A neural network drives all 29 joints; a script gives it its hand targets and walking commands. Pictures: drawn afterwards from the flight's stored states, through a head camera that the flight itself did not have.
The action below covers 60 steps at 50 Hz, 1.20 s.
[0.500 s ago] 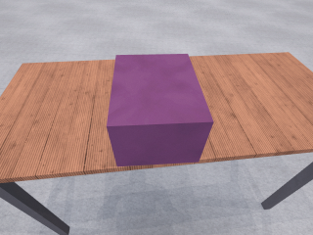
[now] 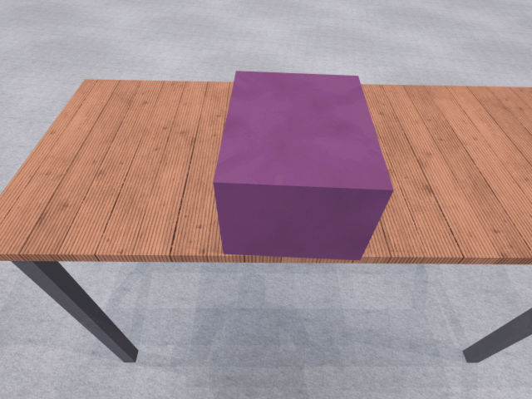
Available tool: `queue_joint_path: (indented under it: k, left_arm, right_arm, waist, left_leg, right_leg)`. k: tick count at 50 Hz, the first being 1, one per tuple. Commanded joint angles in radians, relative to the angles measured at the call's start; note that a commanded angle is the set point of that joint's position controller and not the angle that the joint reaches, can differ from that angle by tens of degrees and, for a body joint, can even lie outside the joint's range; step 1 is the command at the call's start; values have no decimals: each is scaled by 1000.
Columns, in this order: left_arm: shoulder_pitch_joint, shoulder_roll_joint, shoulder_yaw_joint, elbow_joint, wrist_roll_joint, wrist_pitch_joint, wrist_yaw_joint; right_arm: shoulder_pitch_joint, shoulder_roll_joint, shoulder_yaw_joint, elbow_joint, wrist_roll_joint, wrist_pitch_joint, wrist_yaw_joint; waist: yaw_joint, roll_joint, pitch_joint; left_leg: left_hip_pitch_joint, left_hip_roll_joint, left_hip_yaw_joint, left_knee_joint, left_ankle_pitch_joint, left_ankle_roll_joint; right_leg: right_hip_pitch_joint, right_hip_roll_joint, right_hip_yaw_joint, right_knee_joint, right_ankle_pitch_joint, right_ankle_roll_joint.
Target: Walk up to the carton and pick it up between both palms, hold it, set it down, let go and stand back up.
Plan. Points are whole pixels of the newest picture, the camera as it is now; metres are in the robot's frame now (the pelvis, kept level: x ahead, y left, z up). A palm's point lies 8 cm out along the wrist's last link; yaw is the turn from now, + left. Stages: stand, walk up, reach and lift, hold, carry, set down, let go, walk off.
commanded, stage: walk up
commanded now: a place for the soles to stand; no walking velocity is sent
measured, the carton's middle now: (294, 160) +0.50 -0.04 +0.09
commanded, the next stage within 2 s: reach and lift in 1.46 s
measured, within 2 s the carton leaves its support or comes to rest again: neither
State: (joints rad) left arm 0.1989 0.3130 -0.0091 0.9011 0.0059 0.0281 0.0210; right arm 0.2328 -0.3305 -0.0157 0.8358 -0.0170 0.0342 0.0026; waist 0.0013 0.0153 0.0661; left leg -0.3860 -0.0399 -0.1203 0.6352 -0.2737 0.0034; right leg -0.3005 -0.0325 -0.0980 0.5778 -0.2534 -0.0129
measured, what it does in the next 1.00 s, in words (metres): stands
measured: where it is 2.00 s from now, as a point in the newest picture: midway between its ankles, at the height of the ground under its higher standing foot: outside the picture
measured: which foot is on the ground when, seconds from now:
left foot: down 0.00-1.00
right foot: down 0.00-1.00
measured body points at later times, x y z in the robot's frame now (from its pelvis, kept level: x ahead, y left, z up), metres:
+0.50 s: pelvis +0.01 +0.00 +0.01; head +0.02 +0.00 +0.46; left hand +0.05 +0.28 -0.12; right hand +0.10 -0.26 -0.12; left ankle +0.02 +0.12 -0.73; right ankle +0.04 -0.12 -0.73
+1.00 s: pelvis +0.03 +0.01 +0.01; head +0.04 +0.01 +0.46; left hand +0.09 +0.28 -0.12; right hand +0.10 -0.27 -0.13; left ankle +0.02 +0.12 -0.73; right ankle +0.04 -0.12 -0.73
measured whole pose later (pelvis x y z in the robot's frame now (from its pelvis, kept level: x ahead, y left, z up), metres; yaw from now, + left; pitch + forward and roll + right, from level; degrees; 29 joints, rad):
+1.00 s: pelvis +0.03 +0.01 +0.01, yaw +4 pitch -1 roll -1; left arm 0.20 0.29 -0.04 0.91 0.01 0.00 0.01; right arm 0.24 -0.31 0.03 0.94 0.00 0.01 -0.01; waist 0.00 0.01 0.04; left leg -0.23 -0.05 -0.09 0.52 -0.27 0.02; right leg -0.22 -0.04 -0.09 0.48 -0.25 0.01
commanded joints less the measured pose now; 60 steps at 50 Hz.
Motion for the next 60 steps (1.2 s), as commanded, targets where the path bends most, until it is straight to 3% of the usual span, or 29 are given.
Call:
queue_joint_path:
  k: [1,3,4,6,7,9,11,14,18,20,21,22,24,26,30,31,33,35,38,40,42,44,45,50,52,54,57,58,60]
  left_arm:
    - [-118,170,49,-89,11,-7,10]
    - [-111,158,37,-83,19,-3,-2]
    - [-82,153,33,-75,22,1,-12]
    - [24,63,2,-84,13,0,-26]
    - [46,16,-17,-71,10,2,-20]
    - [3,67,-6,-76,14,-8,-14]
    - [23,77,-6,-67,7,-22,-12]
    - [49,104,-3,-60,8,-36,-6]
    - [35,108,0,-54,7,-38,-5]
    - [46,94,-5,-49,3,-41,-5]
    - [54,98,-2,-46,4,-43,-5]
    - [51,100,-2,-43,4,-45,-6]
    - [64,118,3,-40,-5,-46,-7]
    - [50,125,2,-32,1,-42,-6]
    - [70,108,1,-32,2,-46,-8]
    - [75,109,-1,-30,2,-46,-8]
    - [57,120,8,-33,5,-41,-6]
    - [53,110,1,-34,2,-37,-7]
    - [73,107,1,-26,6,-36,-5]
    - [71,119,5,-21,3,-35,-4]
    - [65,109,3,-25,5,-33,-6]
    - [54,107,1,-22,4,-34,-4]
    - [53,106,-2,-19,6,-34,-4]
    - [47,107,-6,-18,-2,-30,-2]
    - [32,106,-3,-14,2,-29,0]
    - [48,117,0,-10,3,-29,-2]
    - [37,118,-3,-11,-3,-28,-1]
    - [36,108,-10,-7,-3,-29,0]
    - [43,118,-5,-3,0,-30,-5]
  right_arm:
    - [118,-69,-32,-33,-8,-13,-1]
    - [110,-63,-27,-48,2,-22,-6]
    - [91,-76,-26,-60,5,-28,-8]
    - [84,-108,-25,-66,1,-30,-11]
    - [51,-163,-39,-59,34,-27,-15]
    - [13,-119,-23,-50,35,-22,-13]
    - [27,-86,-3,-39,23,-22,-14]
    - [35,-80,0,-24,18,-22,-8]
    - [65,-59,5,-2,17,-28,-4]
    - [48,-77,4,1,17,-28,-3]
    - [47,-68,8,8,14,-28,-5]
    - [46,-69,7,12,10,-29,-6]
    - [56,-66,9,15,10,-30,-6]
    - [63,-59,13,23,7,-30,-6]
    - [49,-79,12,34,7,-36,-11]
    - [50,-79,14,41,9,-36,-12]
    - [67,-72,19,51,10,-36,-12]
    - [63,-82,18,57,8,-38,-17]
    - [45,-89,21,63,5,-34,-18]
    - [50,-88,19,71,10,-33,-17]
    - [50,-94,20,73,11,-33,-21]
    - [44,-94,22,75,20,-34,-20]
    - [45,-89,21,81,12,-33,-20]
    - [40,-98,19,81,14,-29,-18]
    - [33,-98,16,86,16,-28,-19]
    - [40,-101,19,87,20,-27,-18]
    - [42,-92,21,93,13,-27,-18]
    - [34,-105,20,92,13,-29,-18]
    - [32,-101,25,92,13,-30,-19]
  waist:
    - [-53,-148,-3]
    - [-54,-144,-17]
    - [-38,-113,-40]
    - [35,55,-114]
    - [41,117,-94]
    - [27,92,-25]
    - [14,52,-41]
    - [16,95,-43]
    - [-13,8,-20]
    - [-3,20,-3]
    - [-6,-15,-12]
    - [-6,10,-11]
    - [-15,-42,-24]
    - [-28,-46,-17]
    - [-4,-49,-54]
    - [-6,-21,-63]
    - [-9,-82,-97]
    - [-5,-19,-99]
    - [3,23,-70]
    - [16,1,-61]
    - [10,22,-73]
    - [7,1,-53]
    - [6,40,-56]
    - [0,-3,-34]
    - [-4,21,-12]
    - [1,-35,-65]
    - [-12,-19,-48]
    - [-7,20,-34]
    - [-3,2,-46]
  left_leg:
    - [87,3,60,164,-104,19]
    - [109,44,36,-6,-24,26]
    - [114,70,-11,-98,126,29]
    - [154,208,-270,-248,218,64]
    - [46,235,-293,-295,93,114]
    - [-74,173,-227,-352,-32,102]
    - [-1,126,-151,-310,44,65]
    - [21,108,-112,-266,-20,54]
    - [64,104,-98,-268,-15,44]
    - [34,94,-91,-256,-6,47]
    - [58,90,-87,-238,16,42]
    - [70,79,-72,-221,33,43]
    - [125,70,-61,-180,56,37]
    - [118,77,-69,-192,62,39]
    - [129,93,-76,-184,186,40]
    - [129,93,-60,-174,199,36]
    - [119,91,-53,-175,189,27]
    - [111,93,-52,-184,192,32]
    - [109,104,-71,-194,234,35]
    - [101,103,-67,-197,256,34]
    - [119,103,-75,-194,300,35]
    - [84,106,-75,-195,271,38]
    - [92,101,-70,-195,256,36]
    - [111,103,-77,-205,227,44]
    - [73,96,-75,-203,220,42]
    - [105,100,-84,-206,174,46]
    - [100,88,-78,-212,154,40]
    - [92,86,-78,-211,146,41]
    - [102,99,-86,-220,177,40]
  right_leg:
    - [-121,-283,243,-280,-114,-172]
    - [-51,-246,182,-184,112,-140]
    - [0,-202,144,-112,176,-107]
    - [-10,-56,41,58,-82,-24]
    - [56,-10,49,16,-183,-13]
    - [150,-7,64,-40,-89,-24]
    - [136,-43,75,-90,-14,-26]
    - [118,-87,121,-151,-36,-40]
    - [74,-86,126,-184,-63,-38]
    - [86,-99,130,-198,-54,-43]
    - [75,-104,148,-207,-41,-48]
    - [55,-114,163,-225,-51,-54]
    - [19,-130,181,-251,-87,-60]
    - [24,-136,171,-247,-91,-61]
    - [84,-108,140,-214,50,-54]
    - [92,-114,146,-210,68,-56]
    - [137,-125,143,-211,68,-61]
    - [143,-126,136,-189,91,-64]
    - [131,-108,112,-168,100,-55]
    - [144,-106,116,-164,104,-52]
    - [141,-106,104,-155,144,-51]
    - [158,-102,93,-158,139,-48]
    - [166,-110,110,-159,141,-49]
    - [123,-103,102,-178,83,-49]
    - [140,-103,92,-181,91,-49]
    - [139,-101,105,-186,33,-49]
    - [129,-118,124,-205,10,-60]
    - [117,-112,127,-209,-3,-56]
    - [137,-99,100,-192,39,-48]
